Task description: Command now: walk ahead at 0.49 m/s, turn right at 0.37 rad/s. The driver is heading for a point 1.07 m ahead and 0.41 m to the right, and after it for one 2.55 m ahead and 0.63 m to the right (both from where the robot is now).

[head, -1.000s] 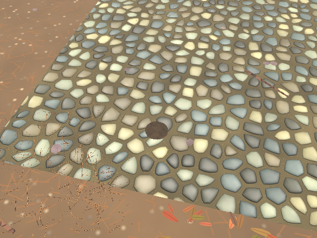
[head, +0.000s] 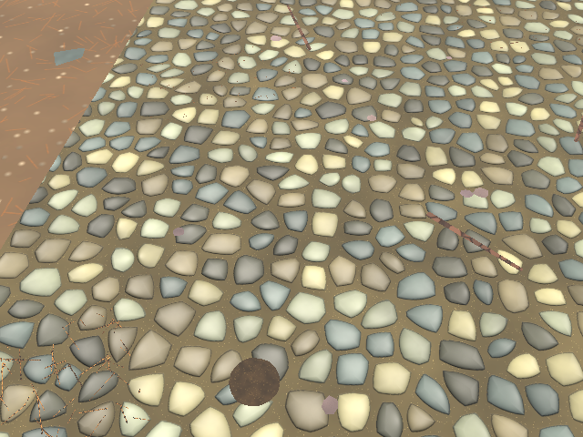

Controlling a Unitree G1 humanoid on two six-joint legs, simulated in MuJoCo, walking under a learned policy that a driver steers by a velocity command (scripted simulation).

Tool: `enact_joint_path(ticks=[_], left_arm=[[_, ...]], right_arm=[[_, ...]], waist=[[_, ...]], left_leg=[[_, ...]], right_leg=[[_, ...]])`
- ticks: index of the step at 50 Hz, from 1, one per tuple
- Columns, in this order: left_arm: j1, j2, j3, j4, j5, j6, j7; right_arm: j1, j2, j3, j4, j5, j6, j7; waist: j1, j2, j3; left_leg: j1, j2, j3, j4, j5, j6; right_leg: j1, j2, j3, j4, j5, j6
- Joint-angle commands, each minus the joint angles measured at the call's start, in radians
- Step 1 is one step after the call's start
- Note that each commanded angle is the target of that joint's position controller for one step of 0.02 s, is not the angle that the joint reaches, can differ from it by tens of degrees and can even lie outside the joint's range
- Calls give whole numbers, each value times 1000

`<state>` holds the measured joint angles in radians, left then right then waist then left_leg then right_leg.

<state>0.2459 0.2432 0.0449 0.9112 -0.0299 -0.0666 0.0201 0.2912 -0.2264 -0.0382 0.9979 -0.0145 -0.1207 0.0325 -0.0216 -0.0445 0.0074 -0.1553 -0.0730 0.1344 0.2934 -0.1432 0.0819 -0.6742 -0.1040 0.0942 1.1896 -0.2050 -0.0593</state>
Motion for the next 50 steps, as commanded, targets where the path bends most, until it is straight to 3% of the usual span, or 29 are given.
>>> enact_joint_path(ticks=[1,6,11,12,14,15,16,17,18,19,20,21,22,23,26,28,32,35,38,39,40,41,42,43,44,45,46,48,50], left_arm=[[65,41,17,-37,10,7,3],[-110,18,9,-100,12,-11,-29],[-254,7,-2,-191,9,-10,-66],[-259,13,-1,-208,8,-9,-73],[-208,44,15,-223,6,-6,-83],[-112,76,33,-209,3,-5,-85],[52,135,67,-169,1,-5,-79],[220,248,109,-138,3,4,-56],[197,339,117,-153,8,-3,-53],[243,243,94,-160,16,-9,-52],[193,189,79,-159,23,-16,-49],[106,155,68,-182,16,-18,-49],[29,123,57,-207,17,-15,-50],[-5,104,48,-224,27,-16,-48],[6,139,56,-228,17,-22,-36],[42,164,63,-223,13,-21,-20],[99,171,66,-214,8,-11,-9],[136,174,68,-198,5,0,-5],[117,169,70,-212,8,23,14],[81,162,68,-231,8,29,18],[47,137,59,-257,10,30,17],[36,81,37,-295,30,27,17],[299,36,21,-278,16,22,7],[335,154,39,-240,6,28,4],[199,200,52,-251,2,44,8],[120,195,52,-265,12,60,15],[81,183,53,-279,22,73,20],[111,112,36,-278,20,89,18],[117,69,20,-276,28,83,21]], right_arm=[[-57,-110,-16,-47,-6,-21,-18],[10,-149,-18,-37,4,-6,-44],[90,-179,-27,-16,20,30,-50],[86,-186,-31,-18,23,38,-51],[47,-212,-38,-39,24,51,-54],[26,-222,-42,-50,22,60,-57],[9,-217,-39,-64,23,66,-60],[18,-192,-26,-96,10,56,-60],[122,-30,22,-145,-8,15,-34],[-11,-144,-2,-167,35,-33,-20],[-100,-172,-13,-201,64,-52,-16],[-112,-163,-10,-202,48,-57,-23],[-105,-166,-20,-193,29,-48,-31],[-79,-167,-26,-197,24,-31,-30],[-84,-134,-29,-223,2,5,-32],[-170,-119,-24,-259,-4,10,-38],[-318,-93,-13,-306,8,2,-31],[-374,-122,-21,-342,11,-6,-24],[-325,-162,-39,-344,5,-19,-17],[-261,-170,-46,-329,1,-24,-19],[-175,-193,-53,-316,-14,-29,-24],[-37,-256,-64,-310,-35,-27,-31],[-1,-275,-66,-293,-35,-9,-25],[-33,-222,-62,-316,0,8,-23],[-87,-151,-42,-341,5,22,-29],[-144,-122,-25,-342,1,37,-31],[-174,-110,-16,-339,-2,45,-29],[-205,-125,-18,-319,-17,47,-26],[-216,-134,-21,-303,-15,45,-23]], waist=[[51,88,53],[-12,65,59],[-63,65,102],[-55,74,100],[-7,117,47],[51,136,-15],[138,118,-105],[196,-10,-212],[68,-233,-331],[150,-123,-383],[143,-95,-236],[93,19,-169],[49,54,-118],[13,37,-103],[-13,38,-64],[8,23,-32],[68,-37,-13],[85,-57,-1],[52,-88,-42],[16,-94,-71],[-29,-76,-140],[-74,57,-295],[34,377,-468],[24,280,-467],[-13,187,-317],[-4,107,-223],[11,104,-148],[57,154,-96],[66,173,-120]], left_leg=[[-104,296,-145,-210,112,139],[44,304,-52,-193,166,102],[243,365,-13,-113,218,85],[266,374,-1,-80,280,76],[266,372,43,50,614,48],[247,359,68,195,790,32],[171,315,96,417,827,1],[-99,262,103,756,513,-48],[-536,40,-38,1086,-406,-97],[-646,58,-228,1161,-405,-66],[-722,105,-223,1133,-309,-38],[-668,154,-222,1047,-220,-32],[-590,183,-213,964,-178,-41],[-519,203,-222,920,-155,-50],[-481,191,-193,787,-96,-101],[-501,169,-179,637,7,-128],[-424,103,-166,324,228,-125],[-387,68,-177,228,243,-108],[-316,46,-196,170,173,-72],[-237,45,-182,129,198,-53],[-76,93,-193,103,327,-21],[213,292,-351,181,662,44],[528,558,-721,205,838,260],[464,550,-797,159,507,256],[335,477,-644,127,371,207],[188,416,-537,98,314,174],[56,373,-471,69,306,168],[-127,293,-339,11,340,148],[-148,277,-265,14,503,164]], right_leg=[[-35,-38,51,-67,147,16],[-72,-20,-27,-368,324,19],[-135,-6,-103,-507,191,-4],[-120,5,-124,-521,134,-16],[26,67,-192,-538,31,-53],[167,117,-224,-549,8,-77],[403,171,-229,-617,64,-115],[728,22,32,-656,68,-186],[1055,-226,625,-780,-68,-382],[1091,-241,723,-898,-77,-366],[997,-205,553,-889,35,-308],[837,-159,415,-887,142,-269],[689,-117,314,-903,240,-241],[602,-91,271,-928,280,-233],[482,-52,194,-968,383,-243],[452,-26,157,-976,389,-231],[433,23,135,-948,248,-169],[475,6,192,-875,288,-141],[559,-3,270,-733,382,-99],[565,22,273,-660,425,-75],[524,81,245,-528,429,-35],[374,155,160,-244,150,16],[95,277,123,52,-568,66],[23,184,149,180,-479,84],[-26,156,100,210,-399,104],[-12,125,61,173,-338,113],[21,102,50,127,-309,116],[166,87,2,-25,-268,111],[248,88,-37,-194,-242,115]])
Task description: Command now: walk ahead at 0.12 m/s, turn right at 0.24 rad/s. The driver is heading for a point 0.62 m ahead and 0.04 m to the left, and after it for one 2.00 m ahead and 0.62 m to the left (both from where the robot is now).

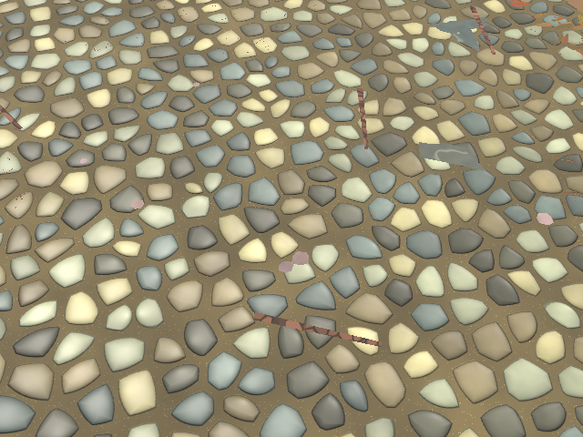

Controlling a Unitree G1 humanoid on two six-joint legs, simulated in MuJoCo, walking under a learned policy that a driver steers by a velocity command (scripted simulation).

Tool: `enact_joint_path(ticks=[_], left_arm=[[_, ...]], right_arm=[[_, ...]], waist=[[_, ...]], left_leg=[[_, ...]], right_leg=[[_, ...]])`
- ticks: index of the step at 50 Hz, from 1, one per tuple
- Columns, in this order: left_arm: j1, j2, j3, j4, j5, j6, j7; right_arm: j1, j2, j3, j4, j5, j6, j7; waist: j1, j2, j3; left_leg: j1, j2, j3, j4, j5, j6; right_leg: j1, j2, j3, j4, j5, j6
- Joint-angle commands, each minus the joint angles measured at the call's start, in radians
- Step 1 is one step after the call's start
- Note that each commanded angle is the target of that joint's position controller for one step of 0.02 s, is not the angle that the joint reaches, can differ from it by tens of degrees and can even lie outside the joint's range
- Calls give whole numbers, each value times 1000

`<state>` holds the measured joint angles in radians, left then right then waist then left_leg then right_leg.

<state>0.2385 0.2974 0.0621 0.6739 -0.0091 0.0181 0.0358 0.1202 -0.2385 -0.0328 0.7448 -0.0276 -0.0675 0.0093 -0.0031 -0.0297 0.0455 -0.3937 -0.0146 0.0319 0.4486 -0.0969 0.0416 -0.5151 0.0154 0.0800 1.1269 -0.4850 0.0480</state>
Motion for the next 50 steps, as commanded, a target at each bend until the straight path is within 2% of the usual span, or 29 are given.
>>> enact_joint_path(ticks=[1,3,6,8,9,10,11,12,13,14,15,16,18,24,36,50], left_arm=[[110,7,-3,-41,12,-5,4],[84,18,-4,-44,12,-5,0],[43,38,3,-52,9,7,-7],[37,29,4,-47,18,9,-12],[26,40,4,-60,30,7,-11],[23,89,10,-80,42,5,-4],[-32,112,14,-69,40,5,-5],[-59,46,1,-80,39,-4,-13],[-60,19,-7,-70,46,-13,-18],[-60,27,-6,-68,46,-20,-20],[-52,29,-5,-65,40,-27,-21],[-33,31,-6,-59,35,-33,-19],[-7,31,-5,-52,28,-36,-15],[-2,16,-4,-52,25,-34,-12],[26,-1,2,9,21,-34,-8],[54,-9,6,134,16,-37,6]], right_arm=[[-44,-132,-29,-42,3,-7,0],[-30,-150,-35,-28,15,3,-2],[-21,-160,-33,-17,27,26,-4],[-23,-133,-19,-8,32,35,-3],[8,-100,-6,6,28,34,0],[27,-69,6,5,12,29,4],[95,-39,9,11,10,24,6],[54,-78,3,23,0,27,0],[36,-93,-3,27,2,30,-3],[39,-95,-5,40,5,35,-9],[46,-107,-8,48,4,38,-12],[49,-103,-7,54,6,37,-12],[49,-93,-6,67,10,32,-10],[48,-86,-6,107,18,33,-13],[43,-91,-13,184,24,53,-32],[42,-77,-18,278,27,65,-47]], waist=[[42,159,-185],[25,165,-223],[12,160,-195],[28,154,-145],[27,131,-129],[3,31,-134],[-78,-153,-124],[-41,-135,-90],[-38,-124,-57],[-36,-109,-33],[-30,-91,-20],[-28,-65,-19],[-19,-24,-38],[-15,18,-73],[-19,24,-63],[-20,27,-30]], left_leg=[[105,228,-153,-133,505,211],[138,249,-156,-129,462,218],[113,246,-175,-141,102,197],[42,208,-169,-127,-131,143],[4,181,-163,-112,-217,85],[-41,124,-110,-19,-288,20],[37,39,-2,15,-265,-28],[123,39,-7,34,-186,-52],[142,42,-9,30,-147,-54],[146,49,-12,26,-135,-49],[135,53,-19,20,-128,-44],[129,59,-26,13,-119,-37],[125,62,-28,14,-99,-31],[154,67,-29,38,-33,-35],[184,74,-37,47,2,-32],[192,67,-35,10,-33,-34]], right_leg=[[123,-39,-28,-202,75,6],[171,-47,-34,-302,147,2],[242,-37,-53,-453,207,-21],[342,-17,-77,-623,289,-58],[391,-51,-29,-688,328,-83],[429,-172,105,-727,408,-126],[286,-209,144,-752,250,-175],[183,-165,126,-790,93,-163],[152,-134,100,-791,33,-130],[138,-107,75,-778,51,-105],[146,-97,61,-759,86,-93],[165,-91,51,-736,139,-88],[205,-85,39,-697,226,-91],[246,-70,21,-657,351,-97],[259,-50,-5,-654,408,-88],[269,-40,-26,-692,365,-76]])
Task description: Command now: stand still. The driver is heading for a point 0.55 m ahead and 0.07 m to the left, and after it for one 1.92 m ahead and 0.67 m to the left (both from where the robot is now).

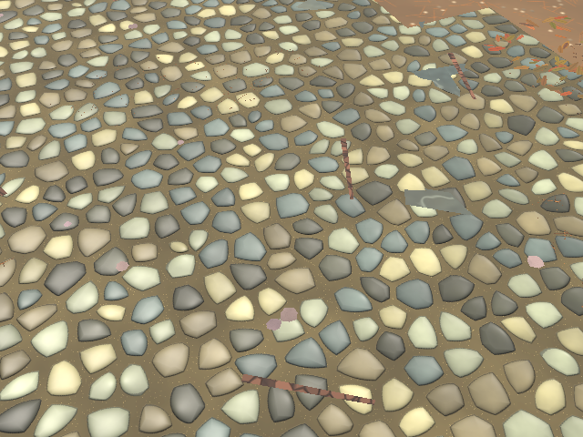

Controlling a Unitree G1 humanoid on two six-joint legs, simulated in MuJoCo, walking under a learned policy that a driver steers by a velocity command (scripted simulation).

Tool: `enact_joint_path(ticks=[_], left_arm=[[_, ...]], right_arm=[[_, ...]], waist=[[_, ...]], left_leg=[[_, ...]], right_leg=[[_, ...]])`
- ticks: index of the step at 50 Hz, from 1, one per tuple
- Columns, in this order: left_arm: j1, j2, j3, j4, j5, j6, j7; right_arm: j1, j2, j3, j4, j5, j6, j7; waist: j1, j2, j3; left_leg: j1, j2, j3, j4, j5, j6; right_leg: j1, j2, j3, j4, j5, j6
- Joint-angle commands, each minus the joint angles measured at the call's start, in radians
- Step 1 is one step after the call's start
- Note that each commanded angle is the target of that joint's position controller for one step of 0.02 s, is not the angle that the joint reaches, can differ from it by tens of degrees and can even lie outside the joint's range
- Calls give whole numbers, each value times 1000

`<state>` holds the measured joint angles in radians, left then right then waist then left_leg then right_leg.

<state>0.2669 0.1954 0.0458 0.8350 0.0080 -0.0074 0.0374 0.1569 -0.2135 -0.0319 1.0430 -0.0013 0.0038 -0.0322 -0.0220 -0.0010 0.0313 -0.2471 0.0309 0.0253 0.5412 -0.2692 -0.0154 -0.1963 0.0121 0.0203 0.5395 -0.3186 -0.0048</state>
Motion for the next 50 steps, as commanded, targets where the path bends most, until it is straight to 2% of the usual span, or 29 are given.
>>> enact_joint_path(ticks=[1,7,8,10,12,14,16,18,19,20,21,22,23,25,27,29,32,38,40,41,42,43,44,45,46,47,48,49,50], left_arm=[[27,92,21,-16,-1,-11,5],[37,85,18,44,-3,-12,8],[60,81,18,64,-4,-10,9],[71,117,31,74,-16,-5,13],[101,135,36,78,-28,-23,12],[151,180,52,103,-38,-47,5],[108,173,49,94,-34,-61,-2],[0,164,42,68,-48,-62,-12],[-39,153,39,56,-47,-61,-14],[-76,108,26,37,-37,-66,-17],[-84,66,18,-4,-40,-82,-13],[-96,104,26,-3,-52,-97,-13],[-70,105,25,10,-62,-105,-23],[-66,110,29,33,-47,-112,-30],[-94,112,38,33,-34,-105,-40],[-139,78,29,22,-30,-93,-48],[-291,43,7,-31,-31,-90,-53],[-435,83,0,-83,-42,-95,-82],[-397,118,12,-81,-39,-100,-88],[-328,146,26,-64,-37,-101,-86],[-168,185,50,-14,-40,-99,-80],[22,232,71,38,-38,-93,-70],[170,328,91,70,-9,-87,-62],[164,278,70,79,-11,-85,-65],[59,213,49,73,-23,-90,-69],[-37,169,35,54,-26,-95,-70],[-107,141,26,48,-16,-103,-77],[-142,110,16,49,-6,-111,-82],[-156,98,12,58,1,-114,-85]], right_arm=[[8,-101,-19,-15,1,-6,-6],[24,-92,-19,16,1,-4,-11],[47,-84,-18,31,2,-3,-11],[57,-101,-27,34,17,-3,-14],[26,-85,-25,9,23,-28,-12],[-3,-44,-18,-11,26,-64,5],[4,-51,-20,-19,34,-87,24],[122,-40,-20,18,41,-101,32],[215,-60,-32,62,30,-102,32],[347,-115,-50,97,20,-101,30],[469,-257,-83,109,21,-106,38],[430,-190,-57,97,1,-118,42],[356,-132,-39,68,4,-127,41],[270,-109,-24,31,9,-128,50],[289,-62,-5,30,2,-114,48],[328,-78,-3,32,-1,-102,36],[330,-117,-5,15,-5,-92,18],[381,-143,-20,26,17,-91,12],[360,-162,-29,19,15,-84,13],[348,-177,-36,13,12,-79,13],[330,-173,-35,5,6,-69,13],[309,-162,-28,-15,-1,-66,15],[412,-40,3,-37,-3,-81,26],[421,-20,11,-22,18,-114,35],[312,-109,-15,-61,46,-135,39],[227,-135,-21,-89,54,-143,33],[194,-130,-28,-95,43,-141,23],[207,-119,-37,-91,29,-126,15],[243,-91,-36,-83,29,-107,12]], waist=[[-1,-1,-14],[0,0,-2],[1,-5,-23],[10,-23,35],[31,-60,111],[48,-172,113],[25,-177,126],[-56,-147,116],[-88,-103,87],[-129,42,34],[-146,330,-7],[-114,228,16],[-68,138,61],[-28,59,75],[-23,81,59],[-30,86,56],[-52,77,91],[-51,98,130],[-5,110,82],[38,132,21],[121,138,-76],[204,120,-189],[165,-129,-371],[153,-233,-461],[135,-187,-275],[104,-111,-157],[62,-35,-97],[21,-43,-73],[-5,-64,-61]], left_leg=[[45,21,-27,-85,137,24],[46,17,-24,-99,124,24],[52,2,-8,-96,16,28],[-30,-28,14,-55,-311,55],[-139,-21,2,2,-382,71],[-222,-46,47,169,-194,67],[-218,-6,2,227,-187,109],[0,-20,28,-9,-146,139],[163,-39,26,-65,-45,124],[317,81,-163,-156,-75,146],[446,307,-599,-335,-176,281],[421,379,-744,-372,-198,330],[401,358,-649,-358,-173,303],[356,282,-441,-376,-51,234],[314,212,-282,-389,163,189],[299,186,-201,-396,300,191],[211,161,-130,-432,325,187],[273,214,-87,-434,352,180],[337,230,-67,-341,592,161],[353,229,-55,-248,784,149],[322,197,-26,-67,920,128],[137,158,-10,183,804,97],[-252,-11,12,607,286,33],[-385,-91,-143,820,-269,39],[-488,-23,-160,888,-228,61],[-482,33,-124,858,-134,76],[-427,77,-107,790,-53,77],[-357,110,-112,731,-8,80],[-298,118,-113,704,2,75]], right_leg=[[-49,-36,33,-107,195,-23],[-49,-33,26,-123,173,-21],[-41,-23,17,-131,60,-26],[-98,-25,42,-147,-321,-67],[-127,-101,155,-215,-490,-121],[-46,-240,369,-329,-524,-200],[-74,-305,449,-364,-447,-235],[-172,-233,311,-297,-338,-177],[-245,-160,210,-205,-223,-134],[-351,-68,70,63,-69,-75],[-552,48,-58,379,-118,-20],[-650,14,47,594,-218,-33],[-709,-37,82,684,-136,-59],[-710,-105,55,645,40,-81],[-628,-127,17,555,122,-67],[-613,-120,-22,474,171,-39],[-546,-93,-55,239,282,-13],[-446,-62,-57,19,350,-49],[-357,-33,-69,-7,297,-83],[-249,-1,-90,2,267,-101],[-52,33,-110,2,255,-130],[246,-43,-21,28,247,-173],[636,-322,443,-34,32,-322],[652,-423,791,-250,-87,-374],[507,-373,657,-275,-101,-308],[326,-336,484,-292,-5,-267],[167,-296,367,-320,105,-241],[63,-251,276,-346,171,-219],[-2,-237,212,-366,254,-216]])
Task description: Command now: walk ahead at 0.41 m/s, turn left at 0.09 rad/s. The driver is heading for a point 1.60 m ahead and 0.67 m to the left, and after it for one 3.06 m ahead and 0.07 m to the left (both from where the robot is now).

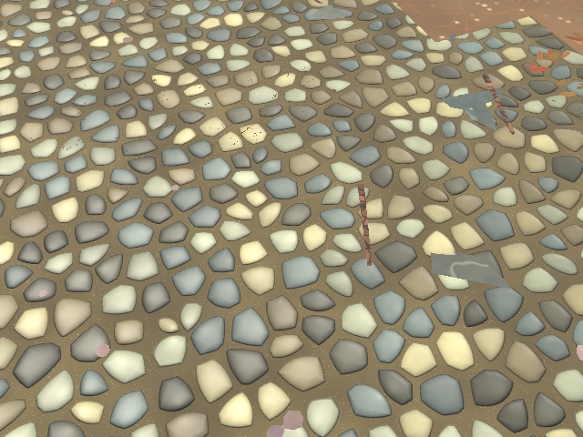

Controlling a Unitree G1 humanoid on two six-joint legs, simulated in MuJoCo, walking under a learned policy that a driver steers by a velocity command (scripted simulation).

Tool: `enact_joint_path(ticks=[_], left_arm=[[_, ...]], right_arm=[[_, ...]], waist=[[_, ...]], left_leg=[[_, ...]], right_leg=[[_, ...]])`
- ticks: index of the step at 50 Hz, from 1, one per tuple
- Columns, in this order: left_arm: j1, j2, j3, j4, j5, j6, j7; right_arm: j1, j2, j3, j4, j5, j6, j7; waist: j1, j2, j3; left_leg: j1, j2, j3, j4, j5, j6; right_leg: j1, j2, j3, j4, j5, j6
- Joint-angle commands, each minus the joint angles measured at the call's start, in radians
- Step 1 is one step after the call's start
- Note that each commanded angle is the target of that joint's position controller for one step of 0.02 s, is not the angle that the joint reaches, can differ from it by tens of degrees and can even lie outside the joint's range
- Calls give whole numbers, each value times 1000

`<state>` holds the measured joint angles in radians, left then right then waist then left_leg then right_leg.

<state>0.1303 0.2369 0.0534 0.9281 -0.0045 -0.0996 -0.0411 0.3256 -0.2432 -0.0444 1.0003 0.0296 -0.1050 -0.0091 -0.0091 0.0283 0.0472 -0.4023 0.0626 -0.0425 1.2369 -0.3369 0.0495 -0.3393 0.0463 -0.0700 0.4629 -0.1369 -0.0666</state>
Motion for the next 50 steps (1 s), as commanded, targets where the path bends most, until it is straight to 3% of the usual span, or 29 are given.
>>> enact_joint_path(ticks=[1,3,6,9,13,15,17,18,19,20,21,22,23,24,26,31,34,37,40,41,42,43,44,45,46,47,50], left_arm=[[-7,59,4,-21,16,-26,-5],[15,83,5,8,29,-32,7],[23,117,7,20,35,-25,37],[38,157,10,20,25,-8,64],[68,186,22,33,-1,31,85],[57,196,30,24,-14,52,93],[41,191,33,2,-18,73,100],[82,180,28,-17,3,73,98],[141,86,-1,-45,49,63,81],[134,114,-3,-50,27,50,62],[67,148,7,-65,-7,49,56],[27,148,10,-70,-13,58,63],[2,156,16,-68,1,69,75],[-7,165,22,-78,8,79,83],[5,140,19,-81,8,89,87],[-19,125,15,-89,4,94,97],[-39,132,18,-100,0,88,92],[-25,142,22,-104,-7,72,82],[75,158,34,-82,-9,58,66],[116,209,49,-75,3,59,66],[88,292,65,-93,27,70,72],[51,280,63,-112,62,71,69],[-22,225,49,-153,55,68,74],[-66,181,40,-165,37,68,78],[-75,163,34,-174,21,70,81],[-69,157,29,-176,11,73,85],[10,165,27,-164,19,88,93]], right_arm=[[97,-37,-22,-33,-1,17,-14],[83,-39,-29,-47,-3,37,-20],[-15,-49,-32,-96,-18,43,-16],[-142,-34,-20,-149,-25,43,5],[-208,-69,-28,-216,-28,58,28],[-202,-88,-36,-243,-29,61,40],[-90,-126,-60,-230,-27,54,45],[-7,-222,-92,-226,-32,53,31],[4,-309,-105,-243,-40,64,14],[31,-242,-84,-263,-52,62,17],[-38,-202,-76,-294,-47,60,18],[-111,-178,-71,-311,-30,63,11],[-150,-162,-64,-325,-21,71,5],[-166,-161,-64,-331,-23,78,-1],[-163,-172,-68,-344,-39,88,-9],[-144,-206,-83,-372,-27,102,-32],[-150,-202,-83,-387,-30,114,-37],[-150,-199,-83,-399,-30,124,-38],[-173,-193,-80,-415,-14,138,-42],[-152,-163,-71,-419,-11,142,-43],[-114,-101,-58,-428,-11,142,-39],[-136,-175,-79,-459,-20,125,-33],[-109,-237,-98,-434,-25,122,-28],[-78,-236,-104,-402,-22,129,-27],[-55,-205,-98,-379,-24,141,-32],[-50,-181,-91,-379,-25,150,-30],[-124,-138,-70,-420,-10,150,-28]], waist=[[-30,-95,-65],[-49,-94,-35],[-41,-91,-33],[3,-80,-48],[25,-82,-60],[13,-93,-64],[-43,-59,-120],[-61,73,-199],[10,296,-280],[-25,225,-444],[-31,120,-371],[-11,24,-275],[1,-32,-216],[21,-5,-189],[35,58,-177],[12,88,-200],[1,119,-174],[-2,143,-171],[50,140,-172],[50,72,-179],[-2,-196,-155],[0,-328,-118],[-20,-230,-109],[-34,-170,-102],[-32,-145,-101],[-22,-145,-82],[28,-164,-67]], left_leg=[[-110,85,-36,-14,58,2],[-117,66,-33,-72,86,-19],[-148,47,-31,-282,254,-38],[-110,27,25,-483,393,-41],[-153,15,41,-576,304,-27],[-147,-5,63,-608,200,0],[20,-71,104,-752,273,46],[232,14,-61,-787,685,108],[520,255,-406,-743,1128,285],[585,314,-577,-813,887,370],[511,268,-502,-847,725,329],[404,221,-413,-872,581,268],[295,189,-365,-897,476,231],[210,156,-341,-917,403,213],[150,106,-306,-935,386,196],[143,88,-342,-940,218,179],[116,72,-383,-952,95,159],[141,67,-432,-939,108,147],[108,21,-433,-880,148,99],[17,-33,-380,-789,48,51],[-178,-189,-181,-531,-170,-5],[-270,-204,-122,-321,-282,-45],[-253,-153,-143,-182,-209,-64],[-247,-147,-125,-128,-139,-76],[-256,-144,-110,-64,-87,-93],[-274,-137,-99,-5,-60,-110],[-283,-114,-43,-66,-16,-139]], right_leg=[[94,-266,248,-298,202,-161],[44,-258,139,-298,453,-167],[60,-235,28,-288,545,-145],[107,-233,-27,-270,539,-131],[270,-297,-17,-177,533,-122],[316,-317,-13,-85,564,-100],[301,-260,-55,142,610,-43],[164,-169,-89,389,399,28],[-191,14,-81,724,-468,102],[-275,41,137,885,-575,89],[-331,-2,173,910,-494,76],[-348,-39,164,859,-405,78],[-325,-69,161,784,-352,84],[-270,-76,162,712,-316,85],[-209,-48,140,594,-275,96],[-166,-24,160,403,-204,130],[-134,-14,167,324,-186,130],[-86,-6,168,222,-197,116],[84,-15,139,-37,-78,78],[200,-130,212,-113,-52,39],[282,-360,451,-173,12,-68],[173,-472,619,-216,118,-196],[161,-442,531,-194,147,-192],[160,-365,413,-167,148,-136],[181,-314,340,-153,129,-101],[182,-304,297,-151,171,-106],[226,-273,212,-161,222,-136]])
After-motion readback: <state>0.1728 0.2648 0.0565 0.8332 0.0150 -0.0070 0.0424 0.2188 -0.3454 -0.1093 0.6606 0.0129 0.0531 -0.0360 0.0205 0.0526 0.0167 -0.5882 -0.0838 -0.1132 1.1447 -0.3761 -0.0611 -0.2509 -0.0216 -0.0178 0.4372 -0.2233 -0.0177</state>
